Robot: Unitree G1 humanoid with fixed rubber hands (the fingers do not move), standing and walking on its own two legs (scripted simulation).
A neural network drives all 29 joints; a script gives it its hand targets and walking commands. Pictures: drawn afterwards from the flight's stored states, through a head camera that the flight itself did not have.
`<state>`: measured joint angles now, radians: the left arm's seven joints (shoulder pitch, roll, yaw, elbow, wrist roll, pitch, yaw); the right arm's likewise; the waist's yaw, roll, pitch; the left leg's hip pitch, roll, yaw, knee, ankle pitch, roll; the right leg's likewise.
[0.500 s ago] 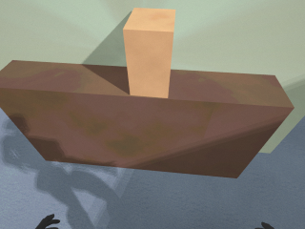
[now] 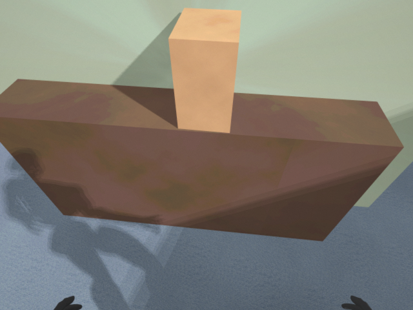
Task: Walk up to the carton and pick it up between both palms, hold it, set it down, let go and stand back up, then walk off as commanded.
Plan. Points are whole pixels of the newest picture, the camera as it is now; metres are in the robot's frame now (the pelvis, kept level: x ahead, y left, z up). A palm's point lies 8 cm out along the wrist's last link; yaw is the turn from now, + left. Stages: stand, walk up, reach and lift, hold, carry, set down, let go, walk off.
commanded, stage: stand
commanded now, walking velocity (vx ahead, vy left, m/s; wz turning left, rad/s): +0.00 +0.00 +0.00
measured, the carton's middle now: (207, 72) +0.75 +0.01 +0.07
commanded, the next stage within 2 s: none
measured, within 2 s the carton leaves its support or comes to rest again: neither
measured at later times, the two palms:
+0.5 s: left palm out of the picture +0.09 +0.30 -0.09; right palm out of the picture +0.06 -0.32 -0.11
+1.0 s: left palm out of the picture +0.09 +0.31 -0.09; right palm out of the picture +0.05 -0.32 -0.11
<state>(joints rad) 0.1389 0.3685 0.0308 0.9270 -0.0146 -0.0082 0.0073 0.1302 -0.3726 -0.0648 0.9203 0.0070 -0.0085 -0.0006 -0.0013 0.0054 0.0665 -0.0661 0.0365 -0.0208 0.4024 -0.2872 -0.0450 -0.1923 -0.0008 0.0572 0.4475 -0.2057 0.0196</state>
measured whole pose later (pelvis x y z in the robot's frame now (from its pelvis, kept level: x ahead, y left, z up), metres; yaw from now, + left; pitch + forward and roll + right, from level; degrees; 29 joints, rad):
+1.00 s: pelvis -0.01 +0.00 +0.00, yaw -1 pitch -3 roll +0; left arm 0.11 0.38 0.04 1.04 -0.01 -0.01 0.02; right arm 0.15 -0.38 -0.05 1.07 0.01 -0.02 -0.01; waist -0.01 0.01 0.07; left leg -0.03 0.06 0.01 0.31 -0.23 -0.06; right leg -0.17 0.01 0.07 0.37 -0.15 0.01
